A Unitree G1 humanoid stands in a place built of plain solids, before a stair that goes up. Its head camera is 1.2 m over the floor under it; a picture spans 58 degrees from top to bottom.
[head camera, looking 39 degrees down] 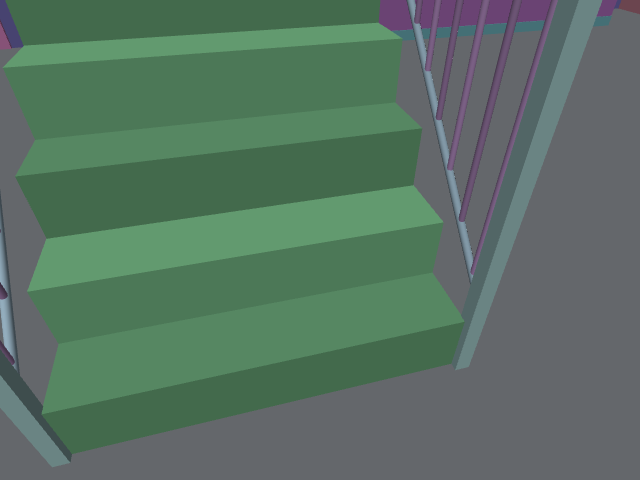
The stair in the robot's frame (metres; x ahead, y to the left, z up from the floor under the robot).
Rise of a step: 0.21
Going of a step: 0.22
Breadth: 1.15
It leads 15 degrees to the left of straight ahead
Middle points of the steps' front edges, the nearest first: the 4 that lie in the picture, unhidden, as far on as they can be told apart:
0.70 0.12 0.21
0.91 0.18 0.42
1.12 0.23 0.62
1.33 0.29 0.83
